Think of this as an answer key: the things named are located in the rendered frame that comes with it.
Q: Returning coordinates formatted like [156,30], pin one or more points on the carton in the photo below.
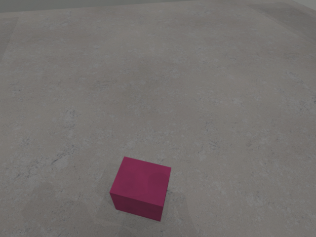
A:
[140,188]

